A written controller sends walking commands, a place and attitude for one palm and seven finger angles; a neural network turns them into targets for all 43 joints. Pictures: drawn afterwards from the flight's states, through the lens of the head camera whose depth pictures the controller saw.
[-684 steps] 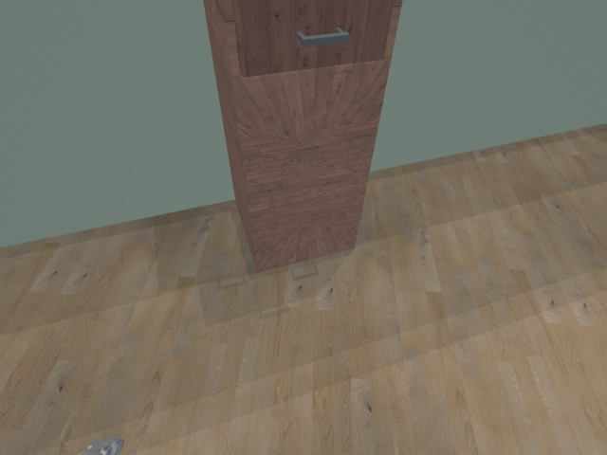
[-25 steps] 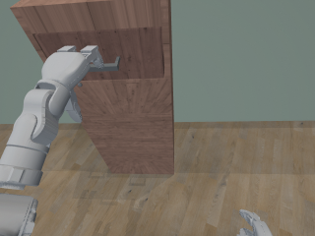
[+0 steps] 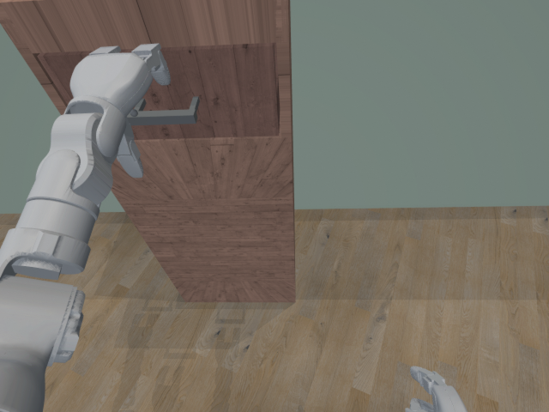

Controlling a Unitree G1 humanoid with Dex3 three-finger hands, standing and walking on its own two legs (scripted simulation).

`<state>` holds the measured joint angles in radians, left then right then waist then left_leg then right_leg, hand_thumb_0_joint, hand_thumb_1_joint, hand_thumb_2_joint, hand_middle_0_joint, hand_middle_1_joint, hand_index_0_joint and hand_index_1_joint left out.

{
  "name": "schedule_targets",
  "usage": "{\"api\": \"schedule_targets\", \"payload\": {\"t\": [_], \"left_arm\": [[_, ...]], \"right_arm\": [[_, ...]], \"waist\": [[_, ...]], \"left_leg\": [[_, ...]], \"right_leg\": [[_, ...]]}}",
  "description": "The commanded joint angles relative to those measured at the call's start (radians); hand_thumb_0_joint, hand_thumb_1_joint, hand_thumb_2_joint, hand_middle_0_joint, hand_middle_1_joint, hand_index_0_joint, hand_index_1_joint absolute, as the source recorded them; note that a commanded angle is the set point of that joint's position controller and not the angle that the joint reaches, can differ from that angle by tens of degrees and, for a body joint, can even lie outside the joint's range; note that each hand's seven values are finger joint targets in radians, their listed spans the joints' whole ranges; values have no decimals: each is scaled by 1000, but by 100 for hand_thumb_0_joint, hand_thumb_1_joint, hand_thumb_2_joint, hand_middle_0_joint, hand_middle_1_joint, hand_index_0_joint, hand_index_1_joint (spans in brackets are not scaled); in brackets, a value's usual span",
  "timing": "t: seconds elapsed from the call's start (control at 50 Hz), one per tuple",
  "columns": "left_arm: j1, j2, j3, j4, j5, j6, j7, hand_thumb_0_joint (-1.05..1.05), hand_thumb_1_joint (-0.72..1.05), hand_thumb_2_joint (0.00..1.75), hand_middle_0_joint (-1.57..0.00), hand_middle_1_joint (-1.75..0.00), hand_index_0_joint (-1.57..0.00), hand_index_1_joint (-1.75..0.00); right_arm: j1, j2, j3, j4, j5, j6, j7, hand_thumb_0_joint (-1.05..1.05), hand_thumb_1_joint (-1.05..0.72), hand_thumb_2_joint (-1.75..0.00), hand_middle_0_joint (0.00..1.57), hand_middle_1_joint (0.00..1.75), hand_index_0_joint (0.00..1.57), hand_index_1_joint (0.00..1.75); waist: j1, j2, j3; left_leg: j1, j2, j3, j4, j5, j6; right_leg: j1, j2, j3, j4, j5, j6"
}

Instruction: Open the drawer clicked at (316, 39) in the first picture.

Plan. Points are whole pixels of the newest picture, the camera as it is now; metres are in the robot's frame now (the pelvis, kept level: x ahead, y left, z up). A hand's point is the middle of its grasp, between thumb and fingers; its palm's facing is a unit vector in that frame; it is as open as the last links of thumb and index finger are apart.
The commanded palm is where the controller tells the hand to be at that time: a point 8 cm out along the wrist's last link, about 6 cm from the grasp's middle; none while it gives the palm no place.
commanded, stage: move the hooked fingers above the handle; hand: left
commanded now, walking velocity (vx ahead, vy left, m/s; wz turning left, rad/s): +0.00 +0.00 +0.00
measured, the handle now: (165, 110) +0.56 +0.23 +0.14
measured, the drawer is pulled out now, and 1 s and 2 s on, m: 0.00 0.00 0.00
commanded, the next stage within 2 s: none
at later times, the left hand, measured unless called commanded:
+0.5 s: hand (135, 86) +0.52 +0.24 +0.21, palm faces +0.12 +0.00 -0.99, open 13.7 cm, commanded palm +0.47 +0.24 +0.25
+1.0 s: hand (115, 105) +0.49 +0.26 +0.20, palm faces +0.00 +0.05 -1.00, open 13.9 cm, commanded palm +0.48 +0.23 +0.25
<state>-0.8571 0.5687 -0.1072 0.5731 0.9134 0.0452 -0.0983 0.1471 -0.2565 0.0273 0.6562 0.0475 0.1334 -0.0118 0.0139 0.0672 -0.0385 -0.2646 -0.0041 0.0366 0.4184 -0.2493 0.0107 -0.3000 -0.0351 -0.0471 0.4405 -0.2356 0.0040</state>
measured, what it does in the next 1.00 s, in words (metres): stands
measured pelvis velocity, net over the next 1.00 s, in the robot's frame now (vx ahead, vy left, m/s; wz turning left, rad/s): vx -0.01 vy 0.01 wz -0.01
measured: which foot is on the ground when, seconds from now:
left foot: down 0.00-1.00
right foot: down 0.00-1.00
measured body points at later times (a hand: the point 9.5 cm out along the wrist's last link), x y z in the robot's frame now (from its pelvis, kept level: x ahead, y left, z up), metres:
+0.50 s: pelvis +0.01 +0.00 +0.00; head +0.07 -0.02 +0.44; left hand +0.51 +0.23 +0.27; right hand +0.06 -0.27 -0.14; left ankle -0.03 +0.11 -0.74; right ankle -0.01 -0.12 -0.74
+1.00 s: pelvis -0.01 +0.01 +0.00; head +0.05 -0.01 +0.44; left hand +0.48 +0.26 +0.26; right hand +0.09 -0.26 -0.14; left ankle -0.03 +0.11 -0.74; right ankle -0.01 -0.12 -0.74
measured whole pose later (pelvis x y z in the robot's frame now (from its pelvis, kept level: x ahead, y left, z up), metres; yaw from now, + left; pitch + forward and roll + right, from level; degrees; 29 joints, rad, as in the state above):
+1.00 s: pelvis -0.01 +0.01 +0.00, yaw +0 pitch +10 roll +0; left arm -1.12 0.64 -0.14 0.99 1.01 0.06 -0.10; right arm 0.24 -0.28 -0.02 0.68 0.05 0.14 -0.03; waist -0.04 0.05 -0.08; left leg -0.40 0.00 0.04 0.49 -0.27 0.02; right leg -0.42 -0.03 -0.04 0.47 -0.23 0.01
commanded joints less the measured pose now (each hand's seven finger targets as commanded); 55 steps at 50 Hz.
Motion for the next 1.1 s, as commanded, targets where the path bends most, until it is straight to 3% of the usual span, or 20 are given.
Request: {"api": "schedule_targets", "payload": {"t": [0.0,0.04,0.1,0.18,0.24,0.3,0.38,0.44,0.48,0.5,0.56,0.6,0.66,0.7,0.74,0.8,0.84,0.92,1.0,1.08], "left_arm": [[-408,236,62,-24,68,100,-15,0,-50,30,-30,-120,-30,-120],[-421,212,23,-57,62,95,-67,0,-50,30,-30,-120,-30,-120],[-535,82,-101,-201,6,19,-143,0,-50,30,-30,-120,-30,-120],[-641,232,41,-237,-43,-115,-133,0,-50,30,-30,-120,-30,-120],[-700,350,172,-139,-38,-180,-39,0,-50,30,-30,-120,-30,-120],[-714,492,300,-23,-2,-173,83,0,-50,30,-30,-120,-30,-120],[-655,408,192,228,81,-24,166,0,-50,30,-30,-120,-30,-120],[-585,448,198,309,121,67,106,0,-50,30,-30,-120,-30,-120],[-530,355,103,272,127,87,24,0,-50,30,-30,-120,-30,-120],[-492,259,38,228,109,81,-26,0,-50,30,-30,-120,-30,-120],[-467,201,-8,59,47,15,-123,0,-50,30,-30,-120,-30,-120],[-544,182,-23,-111,-8,-75,-157,0,-50,30,-30,-120,-30,-120],[-684,267,66,-160,-36,-187,-120,0,-50,30,-30,-120,-30,-120],[-764,400,186,-190,-32,-239,-43,0,-50,30,-30,-120,-30,-120],[-749,351,159,-45,7,-211,29,0,-50,30,-30,-120,-30,-120],[-692,366,183,123,34,-133,94,0,-50,30,-30,-120,-30,-120],[-688,295,106,244,53,-54,99,0,-50,30,-30,-120,-30,-120],[-693,224,11,277,104,21,32,0,-50,30,-30,-120,-30,-120],[-744,75,-107,119,58,-52,-74,0,-50,30,-30,-120,-30,-120],[-826,236,40,37,2,-172,-78,0,-50,30,-30,-120,-30,-120]], "right_arm": [[-16,-149,-49,-123,5,-4,-1,0,-90,-90,20,30,20,30],[2,-158,-62,-137,11,2,-7,0,-90,-90,20,30,20,30],[19,-151,-72,-151,15,-17,-26,0,-90,-90,20,30,20,30],[91,-149,-83,-107,7,-38,-52,0,-90,-90,20,30,20,30],[145,-140,-81,-71,-4,-48,-55,0,-90,-90,20,30,20,30],[155,-142,-72,-54,-11,-48,-47,0,-90,-90,20,30,20,30],[142,-147,-62,-35,-6,-33,-21,0,-90,-90,20,30,20,30],[137,-172,-68,-58,-10,-8,-14,0,-90,-90,20,30,20,30],[132,-181,-77,-87,0,6,-19,0,-90,-90,20,30,20,30],[133,-180,-88,-105,9,11,-20,0,-90,-90,20,30,20,30],[115,-187,-96,-123,15,17,-37,0,-90,-90,20,30,20,30],[107,-176,-98,-131,12,3,-51,0,-90,-90,20,30,20,30],[152,-158,-99,-92,8,-17,-68,0,-90,-90,20,30,20,30],[172,-160,-103,-72,-7,-25,-69,0,-90,-90,20,30,20,30],[188,-142,-98,-47,-9,-37,-55,0,-90,-90,20,30,20,30],[183,-158,-91,-27,-10,-35,-29,0,-90,-90,20,30,20,30],[172,-163,-84,-23,-6,-30,-18,0,-90,-90,20,30,20,30],[165,-176,-89,-50,0,-16,-17,0,-90,-90,20,30,20,30],[150,-168,-103,-78,4,-12,-34,0,-90,-90,20,30,20,30],[180,-161,-99,-62,-2,-30,-58,0,-90,-90,20,30,20,30]], "waist": [[4,-83,-377],[-29,-113,-395],[-84,-108,-404],[-74,-30,-411],[-50,-8,-418],[-13,-28,-451],[-12,3,-408],[6,-57,-517],[-27,-97,-524],[-49,-130,-519],[-78,-174,-402],[-91,-115,-390],[-89,2,-379],[-66,57,-414],[-70,52,-393],[-49,42,-386],[-65,10,-335],[-85,-41,-434],[-136,-76,-435],[-118,-26,-422]], "left_leg": [[66,-14,8,0,472,13],[95,-14,3,13,429,29],[175,-28,-22,35,438,46],[204,-33,-41,52,442,39],[149,-32,-38,55,476,24],[37,-32,-19,47,488,13],[-33,-16,13,33,477,-7],[-20,-6,28,33,511,9],[-1,-3,30,41,511,30],[27,-3,25,45,528,39],[76,-10,8,35,434,54],[127,-19,-10,37,421,60],[168,-24,-26,46,391,48],[168,-23,-32,55,424,32],[135,-15,-38,60,441,18],[72,-11,-30,52,464,-1],[26,-3,-17,41,391,-4],[62,0,-6,59,403,16],[149,-5,-35,71,397,37],[146,-16,-41,69,346,38]], "right_leg": [[219,25,14,6,396,-46],[198,25,24,4,396,-36],[127,33,24,1,374,-33],[85,43,28,1,343,-39],[107,49,20,14,362,-47],[194,49,23,32,400,-46],[176,47,13,42,407,-47],[269,37,29,51,489,-37],[264,33,35,47,526,-28],[252,35,34,34,524,-26],[156,42,36,-5,449,-16],[114,44,42,-16,399,-22],[49,51,41,-14,310,-35],[49,62,31,-4,295,-46],[25,62,18,11,271,-49],[36,63,7,22,276,-55],[9,58,0,22,248,-49],[49,49,19,23,300,-40],[-3,51,26,3,276,-33],[-2,53,35,8,247,-36]]}}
